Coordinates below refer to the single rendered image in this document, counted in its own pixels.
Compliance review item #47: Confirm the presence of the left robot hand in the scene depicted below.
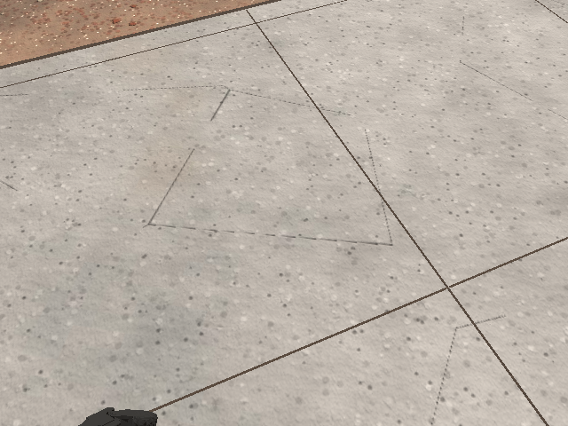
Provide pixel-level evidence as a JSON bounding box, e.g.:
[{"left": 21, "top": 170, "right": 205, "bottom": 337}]
[{"left": 78, "top": 407, "right": 158, "bottom": 426}]

